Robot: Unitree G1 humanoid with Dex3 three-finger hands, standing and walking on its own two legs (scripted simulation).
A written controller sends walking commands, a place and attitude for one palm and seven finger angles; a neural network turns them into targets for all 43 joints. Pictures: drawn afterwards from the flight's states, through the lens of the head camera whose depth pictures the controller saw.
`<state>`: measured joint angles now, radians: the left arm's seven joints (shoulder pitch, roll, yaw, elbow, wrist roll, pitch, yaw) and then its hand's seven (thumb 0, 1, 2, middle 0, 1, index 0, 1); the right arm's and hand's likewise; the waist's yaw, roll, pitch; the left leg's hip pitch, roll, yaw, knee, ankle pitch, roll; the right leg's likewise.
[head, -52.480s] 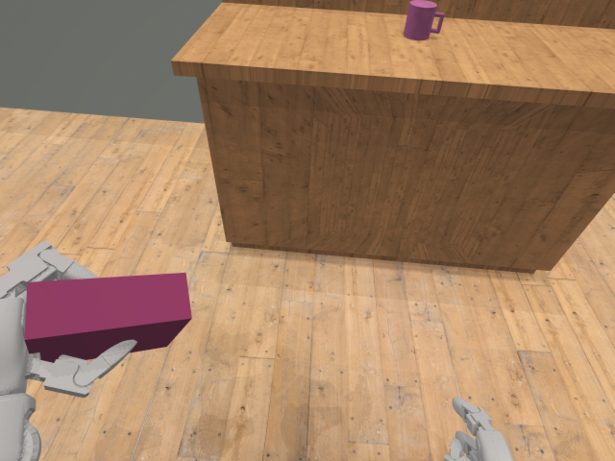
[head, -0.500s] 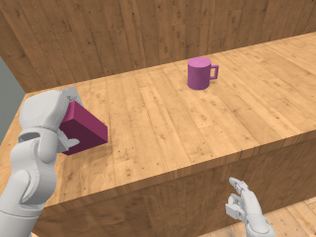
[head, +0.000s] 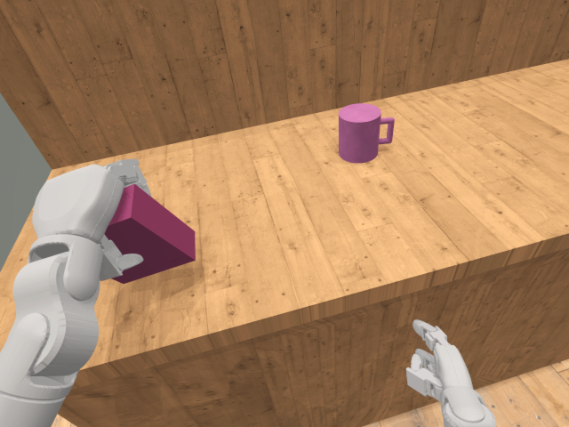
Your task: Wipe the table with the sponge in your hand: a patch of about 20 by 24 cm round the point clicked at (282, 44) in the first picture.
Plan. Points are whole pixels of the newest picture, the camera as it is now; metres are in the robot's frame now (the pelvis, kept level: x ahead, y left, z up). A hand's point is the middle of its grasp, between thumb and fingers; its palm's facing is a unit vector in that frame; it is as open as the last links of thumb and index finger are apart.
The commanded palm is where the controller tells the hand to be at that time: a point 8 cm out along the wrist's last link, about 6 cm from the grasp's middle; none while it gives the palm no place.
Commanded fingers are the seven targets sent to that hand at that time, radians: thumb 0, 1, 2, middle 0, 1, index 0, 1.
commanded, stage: move the sponge above the wiping area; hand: left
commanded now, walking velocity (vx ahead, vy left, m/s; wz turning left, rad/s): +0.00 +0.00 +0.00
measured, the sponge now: (139, 246) +0.26 +0.26 +0.16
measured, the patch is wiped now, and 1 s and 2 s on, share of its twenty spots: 0.10 0.10 0.10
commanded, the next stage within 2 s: turn the palm down, sponge in hand in 0.40 s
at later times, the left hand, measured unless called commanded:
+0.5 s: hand (115, 224) +0.24 +0.25 +0.22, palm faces +0.33 -0.13 -0.93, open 9.3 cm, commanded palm +0.19 +0.25 +0.29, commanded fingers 0.00 0.10 1.30 -1.20 -1.60 -1.20 -1.60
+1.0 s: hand (78, 202) +0.25 +0.29 +0.25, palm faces +0.56 -0.20 -0.80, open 9.3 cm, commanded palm +0.19 +0.28 +0.28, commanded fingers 0.00 0.10 1.30 -1.20 -1.60 -1.20 -1.60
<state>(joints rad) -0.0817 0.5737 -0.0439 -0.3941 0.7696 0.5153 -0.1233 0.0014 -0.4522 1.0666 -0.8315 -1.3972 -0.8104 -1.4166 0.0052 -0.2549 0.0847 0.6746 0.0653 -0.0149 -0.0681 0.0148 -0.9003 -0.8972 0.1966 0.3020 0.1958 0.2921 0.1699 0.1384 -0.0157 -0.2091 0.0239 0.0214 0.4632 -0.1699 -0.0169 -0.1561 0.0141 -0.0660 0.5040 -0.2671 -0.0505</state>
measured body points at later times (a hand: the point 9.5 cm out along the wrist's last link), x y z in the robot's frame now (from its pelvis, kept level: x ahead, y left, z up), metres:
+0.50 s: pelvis +0.00 +0.00 +0.00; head -0.04 -0.06 +0.44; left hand +0.22 +0.25 +0.27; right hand +0.27 -0.17 -0.07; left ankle +0.06 +0.13 -0.74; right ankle +0.01 -0.09 -0.74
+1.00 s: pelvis -0.02 +0.02 -0.01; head -0.06 +0.00 +0.44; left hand +0.21 +0.30 +0.29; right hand +0.23 -0.17 -0.07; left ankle +0.06 +0.13 -0.74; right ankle +0.01 -0.09 -0.74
